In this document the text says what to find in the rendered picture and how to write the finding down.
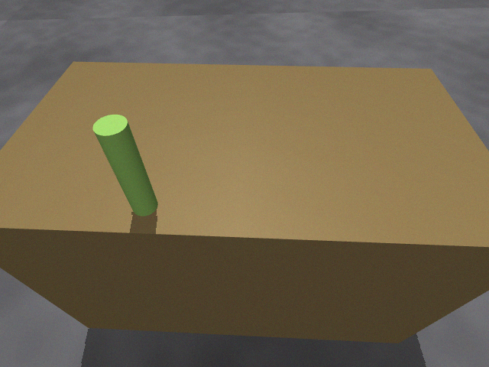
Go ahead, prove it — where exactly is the can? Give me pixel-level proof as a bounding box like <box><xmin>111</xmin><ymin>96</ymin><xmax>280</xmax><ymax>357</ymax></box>
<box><xmin>92</xmin><ymin>115</ymin><xmax>158</xmax><ymax>216</ymax></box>

